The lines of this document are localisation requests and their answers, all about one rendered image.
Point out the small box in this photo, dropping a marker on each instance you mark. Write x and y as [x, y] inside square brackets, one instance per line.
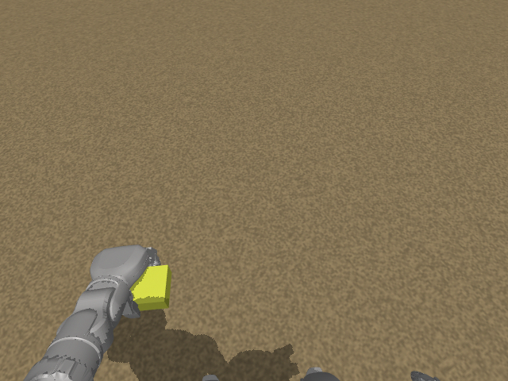
[152, 290]

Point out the left robot hand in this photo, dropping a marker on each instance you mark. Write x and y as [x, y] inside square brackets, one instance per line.
[127, 263]

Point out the left robot arm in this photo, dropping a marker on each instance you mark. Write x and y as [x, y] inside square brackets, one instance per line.
[81, 340]

